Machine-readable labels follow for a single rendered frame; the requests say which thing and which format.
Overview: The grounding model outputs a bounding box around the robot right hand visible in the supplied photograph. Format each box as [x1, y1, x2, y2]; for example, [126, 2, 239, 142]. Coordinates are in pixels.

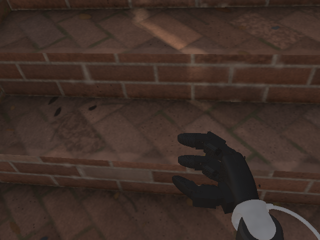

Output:
[172, 131, 261, 214]

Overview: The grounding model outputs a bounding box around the robot right forearm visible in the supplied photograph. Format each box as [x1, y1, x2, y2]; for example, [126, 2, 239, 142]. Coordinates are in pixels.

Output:
[231, 199, 284, 240]

